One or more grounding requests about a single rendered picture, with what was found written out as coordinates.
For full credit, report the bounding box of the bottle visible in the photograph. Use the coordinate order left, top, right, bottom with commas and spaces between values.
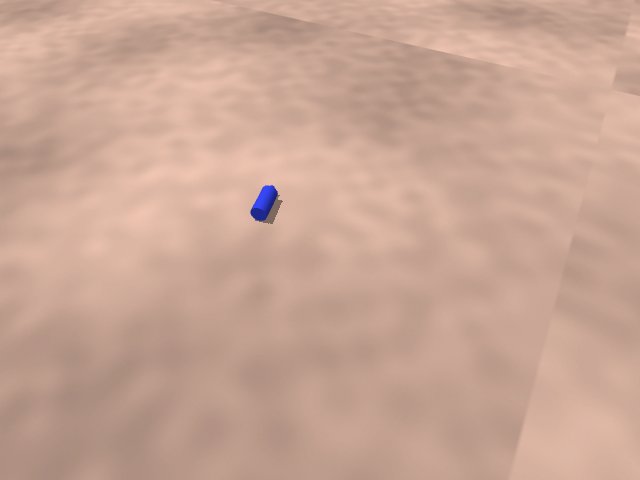
250, 185, 278, 221

